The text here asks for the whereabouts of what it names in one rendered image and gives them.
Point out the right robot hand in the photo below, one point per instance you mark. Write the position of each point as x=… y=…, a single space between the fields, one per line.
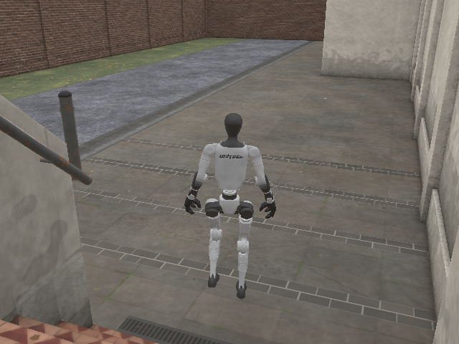
x=270 y=207

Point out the left robot hand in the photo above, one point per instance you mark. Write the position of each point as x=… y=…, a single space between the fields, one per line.
x=189 y=203

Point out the robot left thigh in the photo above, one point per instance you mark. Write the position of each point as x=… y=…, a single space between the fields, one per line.
x=212 y=212

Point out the robot thigh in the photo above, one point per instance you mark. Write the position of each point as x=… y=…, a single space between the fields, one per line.
x=245 y=219
x=212 y=212

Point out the robot left upper arm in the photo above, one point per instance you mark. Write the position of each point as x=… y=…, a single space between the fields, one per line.
x=208 y=151

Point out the robot left forearm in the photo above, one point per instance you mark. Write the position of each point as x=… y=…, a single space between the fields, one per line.
x=195 y=187

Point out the robot right forearm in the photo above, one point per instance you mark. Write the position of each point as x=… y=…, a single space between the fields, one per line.
x=266 y=190

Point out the robot right thigh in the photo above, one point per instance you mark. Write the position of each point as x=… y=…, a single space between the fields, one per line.
x=245 y=219

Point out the robot right upper arm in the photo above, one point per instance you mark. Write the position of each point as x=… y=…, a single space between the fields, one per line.
x=254 y=153

